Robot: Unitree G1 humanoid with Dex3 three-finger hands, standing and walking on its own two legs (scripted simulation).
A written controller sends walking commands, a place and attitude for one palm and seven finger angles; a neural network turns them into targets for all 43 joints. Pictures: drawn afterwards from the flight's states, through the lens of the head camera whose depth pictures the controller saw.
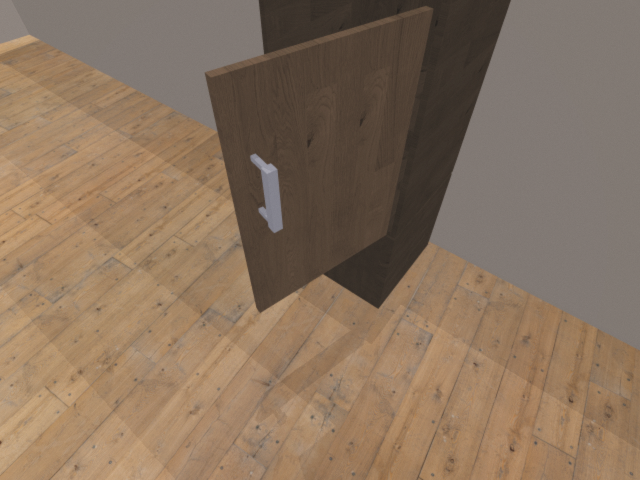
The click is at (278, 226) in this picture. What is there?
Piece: cupboard door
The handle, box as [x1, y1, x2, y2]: [250, 154, 282, 232]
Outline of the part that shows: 253,154 250,156 251,160 261,170 266,205 265,209 263,207 258,209 259,212 268,222 268,226 273,232 275,232 282,228 277,170 270,163 267,165 256,154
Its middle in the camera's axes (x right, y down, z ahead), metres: -0.09 -0.07 +0.66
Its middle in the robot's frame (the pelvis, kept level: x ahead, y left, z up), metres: +0.54 +0.12 +0.03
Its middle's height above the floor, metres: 0.81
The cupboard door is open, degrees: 75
